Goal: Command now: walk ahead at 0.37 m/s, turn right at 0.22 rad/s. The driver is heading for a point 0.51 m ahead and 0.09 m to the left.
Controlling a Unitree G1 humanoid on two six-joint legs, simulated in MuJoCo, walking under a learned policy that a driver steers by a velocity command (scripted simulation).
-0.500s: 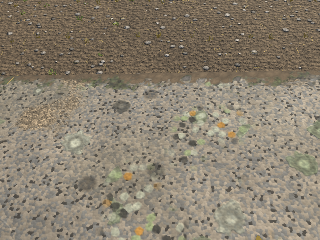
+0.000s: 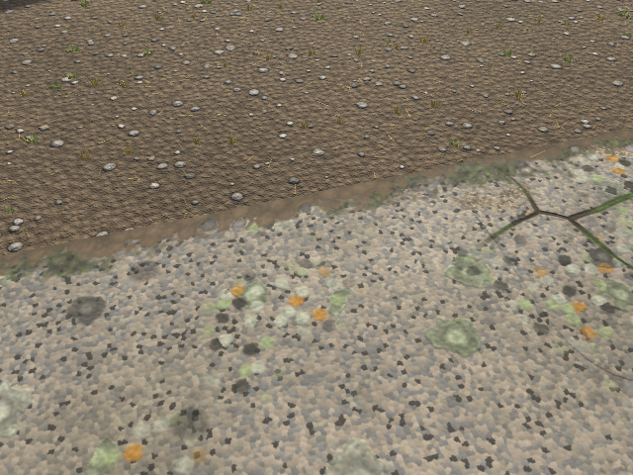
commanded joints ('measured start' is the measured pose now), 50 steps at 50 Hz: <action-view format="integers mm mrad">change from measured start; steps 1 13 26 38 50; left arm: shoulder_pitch -121 161 -172 -257 -402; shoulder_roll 81 271 216 160 70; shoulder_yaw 25 65 67 54 13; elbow -67 -24 11 29 7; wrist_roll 5 -14 -84 -54 -78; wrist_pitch -18 5 7 -30 -30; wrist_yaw -22 38 28 10 -37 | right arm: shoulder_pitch -103 44 -65 -34 79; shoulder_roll -89 -18 -138 -194 -173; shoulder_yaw -4 5 -66 -72 -73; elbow -89 -67 -111 -115 -45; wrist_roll -14 34 37 32 32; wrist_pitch -34 28 135 44 68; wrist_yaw -4 -22 -13 -32 -51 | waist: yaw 18 159 27 59 -8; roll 74 -187 -134 109 150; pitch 135 -296 12 163 156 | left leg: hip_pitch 36 -436 -175 36 124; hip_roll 239 -13 129 264 207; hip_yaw -241 -69 -15 -462 -196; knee -302 676 415 -284 -138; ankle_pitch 69 -225 23 -105 606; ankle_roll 179 -91 -41 140 84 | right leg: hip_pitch -189 1132 321 -113 115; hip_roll -71 -537 -383 -123 -62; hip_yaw -66 271 -103 -80 -163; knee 54 -538 -963 -158 -578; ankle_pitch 110 1218 -233 114 312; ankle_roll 14 -350 -216 -16 -9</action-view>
